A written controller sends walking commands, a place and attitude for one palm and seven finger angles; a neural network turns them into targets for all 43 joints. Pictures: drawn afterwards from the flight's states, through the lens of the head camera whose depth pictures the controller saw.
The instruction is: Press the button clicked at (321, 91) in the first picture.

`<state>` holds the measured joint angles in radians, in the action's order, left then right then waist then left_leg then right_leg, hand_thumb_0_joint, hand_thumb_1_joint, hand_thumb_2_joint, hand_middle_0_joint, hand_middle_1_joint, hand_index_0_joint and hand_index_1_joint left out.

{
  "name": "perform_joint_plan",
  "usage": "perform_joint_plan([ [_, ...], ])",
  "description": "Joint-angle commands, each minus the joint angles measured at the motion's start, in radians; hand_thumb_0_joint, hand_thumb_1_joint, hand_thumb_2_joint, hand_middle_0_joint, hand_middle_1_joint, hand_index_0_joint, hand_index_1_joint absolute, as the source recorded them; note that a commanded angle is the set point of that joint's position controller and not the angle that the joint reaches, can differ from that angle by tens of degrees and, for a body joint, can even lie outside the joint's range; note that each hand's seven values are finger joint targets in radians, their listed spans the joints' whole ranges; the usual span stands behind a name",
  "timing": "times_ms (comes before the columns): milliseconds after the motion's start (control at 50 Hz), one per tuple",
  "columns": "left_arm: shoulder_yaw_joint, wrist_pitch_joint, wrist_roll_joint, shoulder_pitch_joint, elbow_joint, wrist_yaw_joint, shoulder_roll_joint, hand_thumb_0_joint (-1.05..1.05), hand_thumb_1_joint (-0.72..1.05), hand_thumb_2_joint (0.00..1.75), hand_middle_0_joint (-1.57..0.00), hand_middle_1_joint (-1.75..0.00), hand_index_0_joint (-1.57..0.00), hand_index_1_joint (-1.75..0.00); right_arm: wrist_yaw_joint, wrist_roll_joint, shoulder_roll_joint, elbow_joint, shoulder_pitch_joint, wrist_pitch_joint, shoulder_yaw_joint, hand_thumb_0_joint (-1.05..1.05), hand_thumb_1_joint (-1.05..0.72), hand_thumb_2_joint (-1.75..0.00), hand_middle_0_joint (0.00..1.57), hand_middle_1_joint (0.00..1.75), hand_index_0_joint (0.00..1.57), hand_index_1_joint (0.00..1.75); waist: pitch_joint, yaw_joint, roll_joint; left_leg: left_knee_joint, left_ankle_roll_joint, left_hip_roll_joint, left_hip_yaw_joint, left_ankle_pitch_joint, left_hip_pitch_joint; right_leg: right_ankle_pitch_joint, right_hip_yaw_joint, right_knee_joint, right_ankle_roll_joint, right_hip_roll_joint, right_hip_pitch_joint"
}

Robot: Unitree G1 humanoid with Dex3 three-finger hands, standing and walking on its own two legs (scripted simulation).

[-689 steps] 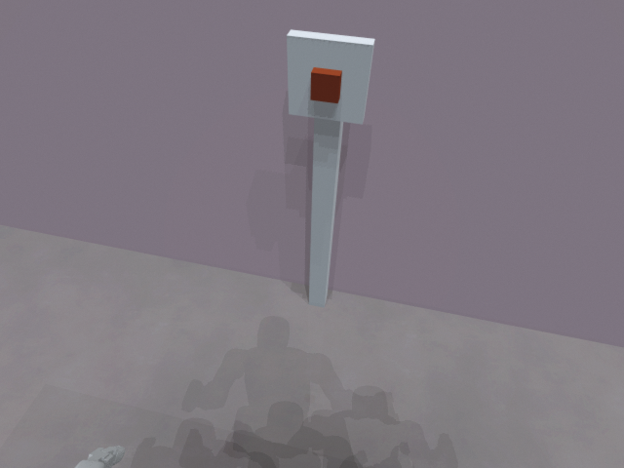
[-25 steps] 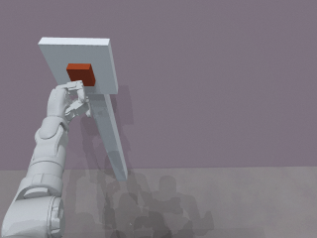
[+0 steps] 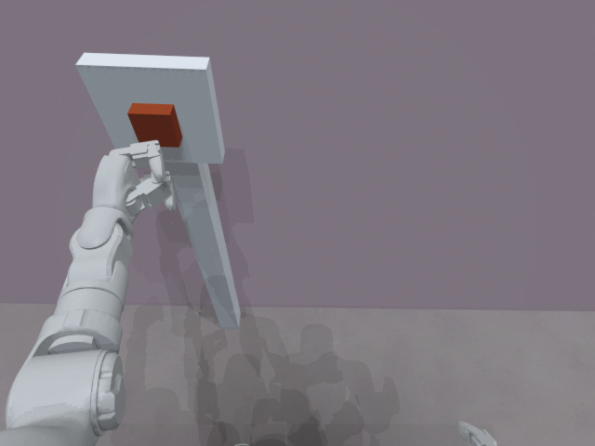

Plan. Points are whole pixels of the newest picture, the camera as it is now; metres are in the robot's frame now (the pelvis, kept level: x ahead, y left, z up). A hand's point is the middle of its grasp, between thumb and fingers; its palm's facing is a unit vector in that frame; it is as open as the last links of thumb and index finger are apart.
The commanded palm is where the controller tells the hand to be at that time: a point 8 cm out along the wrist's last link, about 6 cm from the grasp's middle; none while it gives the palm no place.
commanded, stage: aim a knuckle at the button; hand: left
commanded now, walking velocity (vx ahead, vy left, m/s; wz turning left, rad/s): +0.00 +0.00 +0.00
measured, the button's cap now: (157, 124) +0.52 +0.20 +0.14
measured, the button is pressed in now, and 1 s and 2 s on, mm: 0 0 13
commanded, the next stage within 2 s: press the button with the knuckle in 0.46 s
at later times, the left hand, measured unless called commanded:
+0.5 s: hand (165, 189) +0.42 +0.18 +0.11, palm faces -0.02 -1.00 -0.01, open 3.1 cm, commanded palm +0.40 +0.22 +0.11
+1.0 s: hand (174, 172) +0.45 +0.17 +0.11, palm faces +0.00 -1.00 +0.01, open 3.1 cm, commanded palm +0.43 +0.22 +0.11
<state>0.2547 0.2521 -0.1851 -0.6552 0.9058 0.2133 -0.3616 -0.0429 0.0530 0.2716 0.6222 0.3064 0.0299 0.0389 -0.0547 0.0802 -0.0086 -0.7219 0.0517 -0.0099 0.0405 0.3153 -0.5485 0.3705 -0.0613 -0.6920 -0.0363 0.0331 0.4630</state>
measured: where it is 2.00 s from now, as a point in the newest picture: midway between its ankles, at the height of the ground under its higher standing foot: outside the picture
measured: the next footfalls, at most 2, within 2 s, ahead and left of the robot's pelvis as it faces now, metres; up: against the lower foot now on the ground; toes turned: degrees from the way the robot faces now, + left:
none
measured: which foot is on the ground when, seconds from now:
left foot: down 0.00-1.00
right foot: down 0.00-1.00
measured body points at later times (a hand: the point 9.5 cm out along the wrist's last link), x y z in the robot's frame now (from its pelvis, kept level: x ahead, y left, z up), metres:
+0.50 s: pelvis +0.01 +0.00 +0.00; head +0.05 +0.00 +0.45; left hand +0.42 +0.23 +0.11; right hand +0.10 -0.27 -0.11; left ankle +0.03 +0.08 -0.72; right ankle -0.02 -0.10 -0.72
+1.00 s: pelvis +0.00 -0.01 +0.00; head +0.05 +0.00 +0.45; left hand +0.45 +0.22 +0.11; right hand +0.06 -0.27 -0.11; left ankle +0.03 +0.08 -0.72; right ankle -0.02 -0.10 -0.72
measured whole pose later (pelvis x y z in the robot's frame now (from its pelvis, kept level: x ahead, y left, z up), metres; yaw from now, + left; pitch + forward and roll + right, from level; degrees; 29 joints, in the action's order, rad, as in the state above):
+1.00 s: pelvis +0.00 -0.01 +0.00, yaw +0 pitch +9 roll -1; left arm 0.28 0.25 -0.18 -0.73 0.99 0.21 -0.38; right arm -0.04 0.05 0.28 0.64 0.35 0.00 0.04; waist -0.06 0.10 -0.02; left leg -0.73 0.04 0.00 0.04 0.32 -0.56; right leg 0.38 -0.06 -0.71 -0.04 0.04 0.48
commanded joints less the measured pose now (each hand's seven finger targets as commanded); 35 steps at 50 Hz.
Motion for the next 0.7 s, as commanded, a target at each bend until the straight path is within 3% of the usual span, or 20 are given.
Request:
perform_joint_plan([
  [0, 0.074, 0.083, -0.013, -0.417, -0.213, -0.002, -0.247, 0.00, 0.90, 0.90, -1.30, -1.50, -1.30, -1.50, -0.009, -0.004, 0.154, -0.093, 0.060, 0.026, -0.061, 0.00, -0.90, -0.90, 0.20, 0.30, 0.20, 0.30, -0.355, 0.000, -0.028, 0.067, -0.010, 0.018, -0.090, -0.220, 0.294, -0.265, 0.052, 0.085, 0.007, -0.004, -0.011],
  [40, 0.052, 0.080, -0.014, -0.375, -0.250, 0.004, -0.213, 0.00, 0.90, 0.90, -1.30, -1.50, -1.30, -1.50, -0.005, -0.001, 0.146, -0.109, 0.053, 0.026, -0.063, 0.00, -0.90, -0.90, 0.20, 0.30, 0.20, 0.30, -0.379, -0.013, -0.080, 0.063, -0.013, 0.016, -0.080, -0.265, 0.318, -0.314, 0.053, 0.081, 0.006, -0.004, -0.026],
  [60, 0.069, 0.074, -0.015, -0.353, -0.248, 0.004, -0.234, 0.00, 0.90, 0.90, -1.30, -1.50, -1.30, -1.50, -0.005, 0.000, 0.151, -0.108, 0.058, 0.023, -0.064, 0.00, -0.90, -0.90, 0.20, 0.30, 0.20, 0.30, -0.371, -0.013, -0.054, 0.062, -0.012, 0.018, -0.081, -0.273, 0.314, -0.324, 0.052, 0.083, 0.007, -0.003, -0.027],
  [140, 0.059, 0.045, -0.027, -0.297, -0.243, 0.014, -0.215, 0.00, 0.90, 0.90, -1.30, -1.50, -1.30, -1.50, -0.005, 0.005, 0.149, -0.116, 0.060, 0.012, -0.065, 0.00, -0.90, -0.90, 0.20, 0.30, 0.20, 0.30, -0.311, -0.009, 0.004, 0.066, -0.003, 0.015, -0.063, -0.268, 0.255, -0.365, 0.058, 0.096, 0.015, -0.002, -0.053],
  [160, 0.083, 0.043, -0.034, -0.305, -0.264, 0.012, -0.239, 0.00, 0.90, 0.90, -1.30, -1.50, -1.30, -1.50, -0.007, 0.004, 0.152, -0.118, 0.061, 0.010, -0.067, 0.00, -0.90, -0.90, 0.20, 0.30, 0.20, 0.30, -0.310, -0.012, 0.017, 0.069, 0.000, 0.014, -0.060, -0.264, 0.249, -0.373, 0.059, 0.100, 0.017, -0.004, -0.063],
  [220, 0.109, 0.047, -0.033, -0.296, -0.322, 0.013, -0.273, 0.00, 0.90, 0.90, -1.30, -1.50, -1.30, -1.50, -0.011, 0.004, 0.150, -0.124, 0.056, 0.006, -0.067, 0.00, -0.90, -0.90, 0.20, 0.30, 0.20, 0.30, -0.335, -0.021, -0.020, 0.070, 0.001, 0.011, -0.052, -0.277, 0.255, -0.398, 0.070, 0.098, 0.017, -0.007, -0.093],
  [280, 0.063, 0.061, -0.034, -0.282, -0.387, 0.019, -0.221, 0.00, 0.90, 0.90, -1.30, -1.50, -1.30, -1.50, -0.009, 0.006, 0.140, -0.127, 0.049, 0.011, -0.067, 0.00, -0.90, -0.90, 0.20, 0.30, 0.20, 0.30, -0.346, -0.015, -0.071, 0.068, -0.003, 0.015, -0.058, -0.313, 0.310, -0.402, 0.061, 0.094, 0.013, -0.002, -0.070],
  [320, 0.067, 0.063, -0.038, -0.296, -0.388, 0.019, -0.227, 0.00, 0.90, 0.90, -1.30, -1.50, -1.30, -1.50, -0.011, 0.006, 0.143, -0.116, 0.053, 0.011, -0.070, 0.00, -0.90, -0.90, 0.20, 0.30, 0.20, 0.30, -0.336, -0.001, -0.043, 0.065, 0.000, 0.018, -0.061, -0.301, 0.311, -0.391, 0.063, 0.101, 0.017, 0.001, -0.057],
  [400, 0.011, 0.043, -0.044, -0.301, -0.388, 0.025, -0.164, 0.00, 0.90, 0.90, -1.30, -1.50, -1.30, -1.50, -0.012, 0.009, 0.143, -0.105, 0.049, 0.016, -0.072, 0.00, -0.90, -0.90, 0.20, 0.30, 0.20, 0.30, -0.324, 0.012, -0.056, 0.063, -0.003, 0.019, -0.071, -0.312, 0.347, -0.374, 0.052, 0.105, 0.013, 0.001, -0.025],
  [420, 0.049, 0.036, -0.045, -0.278, -0.383, 0.021, -0.197, 0.00, 0.90, 0.90, -1.30, -1.50, -1.30, -1.50, -0.012, 0.007, 0.148, -0.104, 0.051, 0.016, -0.074, 0.00, -0.90, -0.90, 0.20, 0.30, 0.20, 0.30, -0.339, -0.004, -0.053, 0.065, -0.006, 0.019, -0.073, -0.318, 0.345, -0.380, 0.051, 0.101, 0.013, -0.001, -0.034],
  [480, -0.007, 0.015, -0.041, -0.274, -0.360, 0.011, -0.134, 0.00, 0.90, 0.90, -1.30, -1.50, -1.30, -1.50, -0.009, 0.009, 0.143, -0.109, 0.038, 0.016, -0.069, 0.00, -0.90, -0.90, 0.20, 0.30, 0.20, 0.30, -0.294, 0.005, -0.024, 0.076, -0.008, 0.021, -0.082, -0.288, 0.332, -0.336, 0.038, 0.103, 0.013, 0.000, -0.002],
  [500, -0.001, 0.013, -0.042, -0.286, -0.346, 0.002, -0.137, 0.00, 0.90, 0.90, -1.30, -1.50, -1.30, -1.50, -0.008, 0.007, 0.144, -0.107, 0.040, 0.015, -0.069, 0.00, -0.90, -0.90, 0.20, 0.30, 0.20, 0.30, -0.277, 0.006, 0.005, 0.074, -0.005, 0.019, -0.082, -0.276, 0.314, -0.331, 0.040, 0.106, 0.013, 0.000, -0.007],
  [560, 0.051, 0.018, -0.032, -0.292, -0.354, -0.020, -0.197, 0.00, 0.90, 0.90, -1.30, -1.50, -1.30, -1.50, -0.008, 0.004, 0.148, -0.113, 0.036, 0.012, -0.068, 0.00, -0.90, -0.90, 0.20, 0.30, 0.20, 0.30, -0.307, -0.009, 0.010, 0.077, -0.005, 0.015, -0.076, -0.270, 0.299, -0.342, 0.049, 0.101, 0.015, -0.006, -0.040],
  [660, 0.063, 0.048, -0.007, -0.369, -0.336, -0.042, -0.225, 0.00, 0.90, 0.90, -1.30, -1.50, -1.30, -1.50, -0.006, -0.001, 0.142, -0.108, 0.035, 0.008, -0.060, 0.00, -0.90, -0.90, 0.20, 0.30, 0.20, 0.30, -0.320, -0.005, -0.029, 0.069, -0.008, 0.014, -0.078, -0.263, 0.301, -0.332, 0.057, 0.090, 0.013, -0.006, -0.036],
  [680, 0.036, 0.054, -0.002, -0.396, -0.332, -0.039, -0.203, 0.00, 0.90, 0.90, -1.30, -1.50, -1.30, -1.50, -0.006, 0.001, 0.140, -0.108, 0.033, 0.008, -0.060, 0.00, -0.90, -0.90, 0.20, 0.30, 0.20, 0.30, -0.310, 0.006, -0.042, 0.069, -0.009, 0.014, -0.078, -0.260, 0.310, -0.325, 0.055, 0.091, 0.012, -0.006, -0.019],
])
